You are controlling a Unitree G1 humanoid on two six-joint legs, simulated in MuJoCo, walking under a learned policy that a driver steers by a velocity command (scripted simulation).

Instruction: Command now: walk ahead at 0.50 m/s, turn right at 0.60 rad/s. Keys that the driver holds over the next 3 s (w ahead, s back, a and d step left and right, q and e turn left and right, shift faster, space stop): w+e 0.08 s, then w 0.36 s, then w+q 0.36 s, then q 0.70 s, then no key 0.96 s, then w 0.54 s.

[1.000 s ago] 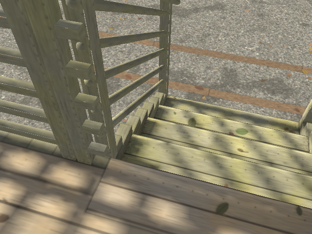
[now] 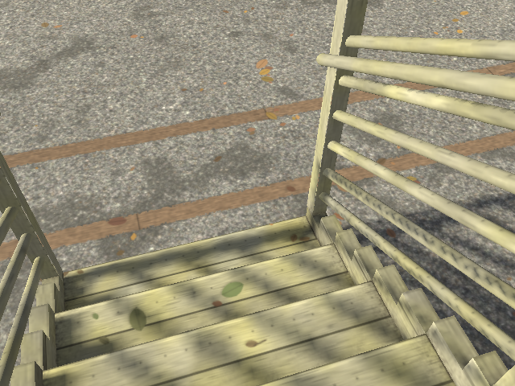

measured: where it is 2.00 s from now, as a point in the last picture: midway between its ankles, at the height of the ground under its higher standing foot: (288, 383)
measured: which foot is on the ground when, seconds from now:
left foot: down 0.00-0.32, up 0.34-0.76, down 0.78-1.00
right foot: up 0.00-0.28, down 0.30-0.78, up 0.80-1.00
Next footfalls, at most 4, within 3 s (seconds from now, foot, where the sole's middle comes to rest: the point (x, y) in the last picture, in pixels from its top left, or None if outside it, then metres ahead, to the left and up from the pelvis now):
0.30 right None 0.21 -0.18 -0.77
0.78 left None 0.44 0.05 -0.94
1.38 right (293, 351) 0.74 -0.13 -1.11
2.00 left None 0.47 -0.01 -0.94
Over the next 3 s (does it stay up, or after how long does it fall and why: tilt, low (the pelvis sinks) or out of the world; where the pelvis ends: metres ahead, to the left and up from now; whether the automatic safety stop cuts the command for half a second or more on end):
stays up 0.73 -0.22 -0.36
